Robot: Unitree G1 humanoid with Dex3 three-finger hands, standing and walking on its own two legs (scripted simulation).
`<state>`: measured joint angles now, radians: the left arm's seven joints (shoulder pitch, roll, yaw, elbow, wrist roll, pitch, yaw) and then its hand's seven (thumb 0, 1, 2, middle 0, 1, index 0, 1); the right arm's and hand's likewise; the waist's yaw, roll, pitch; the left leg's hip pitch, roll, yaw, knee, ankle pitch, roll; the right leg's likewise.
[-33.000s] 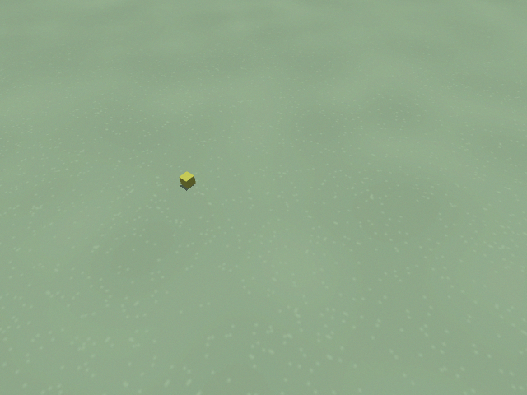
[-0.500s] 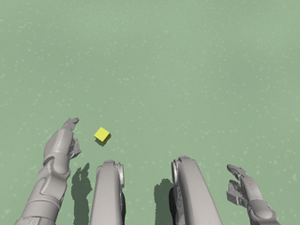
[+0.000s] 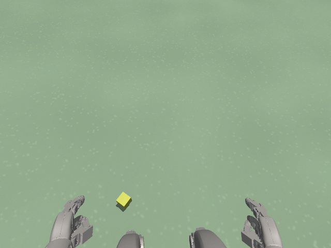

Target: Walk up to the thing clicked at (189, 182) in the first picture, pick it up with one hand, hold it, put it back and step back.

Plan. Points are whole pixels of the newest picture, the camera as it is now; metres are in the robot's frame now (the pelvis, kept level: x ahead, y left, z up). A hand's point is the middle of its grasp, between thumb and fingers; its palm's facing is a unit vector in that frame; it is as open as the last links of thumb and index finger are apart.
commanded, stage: home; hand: left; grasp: from above
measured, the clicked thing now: (124, 200) +0.43 +0.19 -0.65
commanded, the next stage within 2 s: none
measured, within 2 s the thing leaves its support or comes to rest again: neither
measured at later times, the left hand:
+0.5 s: hand (80, 241) +0.17 +0.18 -0.01, palm faces +0.07 -0.98 -0.20, open 7.4 cm
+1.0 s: hand (83, 242) +0.17 +0.17 -0.01, palm faces +0.06 -0.98 -0.21, open 7.4 cm
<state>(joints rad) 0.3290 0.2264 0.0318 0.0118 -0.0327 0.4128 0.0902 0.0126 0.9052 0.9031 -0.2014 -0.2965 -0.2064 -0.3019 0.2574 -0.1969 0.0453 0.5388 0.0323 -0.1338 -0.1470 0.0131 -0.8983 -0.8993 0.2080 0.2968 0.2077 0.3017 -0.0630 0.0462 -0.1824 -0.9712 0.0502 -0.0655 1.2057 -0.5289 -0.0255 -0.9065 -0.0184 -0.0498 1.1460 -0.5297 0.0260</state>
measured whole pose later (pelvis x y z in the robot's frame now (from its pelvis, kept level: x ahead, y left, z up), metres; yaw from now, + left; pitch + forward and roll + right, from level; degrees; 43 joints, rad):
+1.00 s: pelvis +0.01 -0.01 +0.04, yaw +1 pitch +10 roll -2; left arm 0.49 0.22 0.03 -0.12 -0.05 0.46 0.01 0.01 0.91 0.90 -0.20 -0.30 -0.20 -0.30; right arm 0.29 -0.22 0.02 0.56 0.00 -0.25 -0.18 0.02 -0.90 -0.90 0.21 0.30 0.21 0.30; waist -0.03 0.05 -0.16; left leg -0.70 0.05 -0.06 1.01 -0.48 -0.03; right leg -0.64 -0.02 -0.05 0.97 -0.49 0.02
